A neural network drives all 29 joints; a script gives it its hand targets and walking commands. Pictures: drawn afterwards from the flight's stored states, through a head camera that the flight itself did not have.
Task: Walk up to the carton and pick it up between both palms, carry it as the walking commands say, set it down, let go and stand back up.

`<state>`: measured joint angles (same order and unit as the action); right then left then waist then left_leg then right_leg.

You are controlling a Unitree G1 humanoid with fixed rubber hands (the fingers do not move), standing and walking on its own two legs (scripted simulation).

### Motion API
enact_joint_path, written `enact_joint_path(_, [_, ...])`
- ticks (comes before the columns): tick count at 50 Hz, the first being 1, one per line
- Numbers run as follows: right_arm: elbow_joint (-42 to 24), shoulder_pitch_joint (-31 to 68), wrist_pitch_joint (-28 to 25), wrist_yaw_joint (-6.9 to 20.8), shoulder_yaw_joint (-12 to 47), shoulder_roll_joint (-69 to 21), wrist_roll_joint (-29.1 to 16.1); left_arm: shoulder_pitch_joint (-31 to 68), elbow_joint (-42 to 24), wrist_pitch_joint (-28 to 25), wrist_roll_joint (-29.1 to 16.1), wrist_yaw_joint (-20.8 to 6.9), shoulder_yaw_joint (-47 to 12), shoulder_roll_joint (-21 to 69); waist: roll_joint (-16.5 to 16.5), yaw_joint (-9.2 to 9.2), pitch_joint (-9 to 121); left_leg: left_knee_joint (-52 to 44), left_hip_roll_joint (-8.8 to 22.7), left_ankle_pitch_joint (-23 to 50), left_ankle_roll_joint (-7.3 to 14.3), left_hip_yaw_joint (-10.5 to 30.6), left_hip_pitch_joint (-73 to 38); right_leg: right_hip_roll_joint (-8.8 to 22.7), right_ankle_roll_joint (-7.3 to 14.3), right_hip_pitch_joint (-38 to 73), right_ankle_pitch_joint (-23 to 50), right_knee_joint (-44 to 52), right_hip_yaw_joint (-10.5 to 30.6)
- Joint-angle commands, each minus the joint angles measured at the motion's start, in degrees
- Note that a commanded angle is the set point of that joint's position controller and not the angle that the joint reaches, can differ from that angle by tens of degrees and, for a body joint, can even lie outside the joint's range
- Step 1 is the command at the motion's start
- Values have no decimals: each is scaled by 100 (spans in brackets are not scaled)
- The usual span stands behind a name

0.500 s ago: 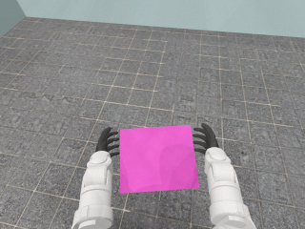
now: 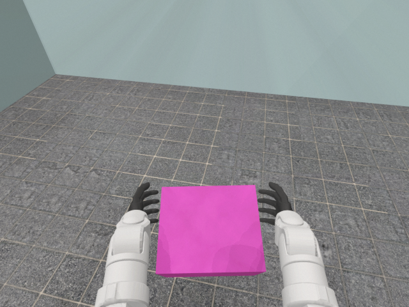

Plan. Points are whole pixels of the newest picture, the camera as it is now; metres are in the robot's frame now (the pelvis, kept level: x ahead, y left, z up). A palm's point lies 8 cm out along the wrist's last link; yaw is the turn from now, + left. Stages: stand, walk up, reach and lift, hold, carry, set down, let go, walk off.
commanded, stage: reach and lift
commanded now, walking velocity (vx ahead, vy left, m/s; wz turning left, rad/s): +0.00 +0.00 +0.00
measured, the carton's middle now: (209, 232) +0.32 +0.02 -0.06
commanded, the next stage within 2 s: hold in 1.58 s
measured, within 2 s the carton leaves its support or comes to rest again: neither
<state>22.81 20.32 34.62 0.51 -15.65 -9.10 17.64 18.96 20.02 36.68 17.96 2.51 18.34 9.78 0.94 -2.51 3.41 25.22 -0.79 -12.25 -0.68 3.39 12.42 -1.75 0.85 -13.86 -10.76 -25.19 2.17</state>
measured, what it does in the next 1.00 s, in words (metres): stands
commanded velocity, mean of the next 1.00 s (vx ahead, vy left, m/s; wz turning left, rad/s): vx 0.00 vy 0.00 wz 0.00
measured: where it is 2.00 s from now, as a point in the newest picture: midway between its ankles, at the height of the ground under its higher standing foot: outside the picture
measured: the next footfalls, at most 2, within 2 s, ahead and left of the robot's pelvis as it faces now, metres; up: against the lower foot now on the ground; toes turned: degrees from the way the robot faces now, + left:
none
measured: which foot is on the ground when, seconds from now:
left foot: down 0.00-1.00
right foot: down 0.00-1.00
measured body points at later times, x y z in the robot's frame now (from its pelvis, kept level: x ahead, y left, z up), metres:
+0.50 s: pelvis +0.00 +0.00 +0.00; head -0.05 -0.01 +0.45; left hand +0.30 +0.17 +0.05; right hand +0.32 -0.14 +0.05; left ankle +0.01 +0.13 -0.74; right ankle +0.03 -0.11 -0.74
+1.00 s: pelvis +0.01 +0.01 +0.01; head -0.04 +0.01 +0.45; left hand +0.31 +0.16 +0.05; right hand +0.31 -0.15 +0.05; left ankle +0.01 +0.13 -0.74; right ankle +0.03 -0.11 -0.74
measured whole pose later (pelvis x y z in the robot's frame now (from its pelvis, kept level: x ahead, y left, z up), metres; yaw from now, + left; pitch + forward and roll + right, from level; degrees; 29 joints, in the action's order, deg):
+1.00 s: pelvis +0.01 +0.01 +0.01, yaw +1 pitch -7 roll +0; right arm 14.5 16.6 42.4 1.2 -14.0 -9.1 17.7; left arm 16.3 15.8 42.8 16.7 1.9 13.5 9.0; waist 0.7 1.2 0.0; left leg 19.7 -1.5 -11.4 0.3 3.8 1.2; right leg -0.8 0.0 -2.2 -9.9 -19.1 2.1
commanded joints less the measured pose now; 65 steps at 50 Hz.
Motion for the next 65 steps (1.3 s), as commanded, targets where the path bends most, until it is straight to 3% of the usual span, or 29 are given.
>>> enact_joint_path(1, [-72,3006,-25,1607,3130,-5311,-1443,3065,-38,-32,-1480,-1635,-3207,5539,-40,9,1460,-448,-394,998,-8,108,-316,-301,-20,1114,715,434,271])
enact_joint_path(12, [138,3490,312,1653,2803,-5387,-1445,3642,91,238,-1516,-1730,-2984,5270,-84,31,1089,-650,-336,237,80,26,-421,-203,-22,1352,28,665,222])
enact_joint_path(20, [232,3386,388,1652,2668,-5422,-1401,3659,121,268,-1521,-1755,-2953,5222,-74,130,950,-676,-356,346,81,-3,-538,-182,-35,1468,226,736,184])
enact_joint_path(46, [-888,2499,574,1588,3159,-5060,-1568,2640,-617,358,-1675,-1560,-3441,5369,-29,362,1021,-789,-390,1396,-7,237,-1133,-285,-55,1668,1271,719,142])
enact_joint_path(65, [-1048,2273,635,1507,3307,-5201,-1656,2585,-875,374,-1751,-1646,-3575,5152,-81,314,820,-780,-388,894,56,185,-1017,-264,-46,1560,839,746,157])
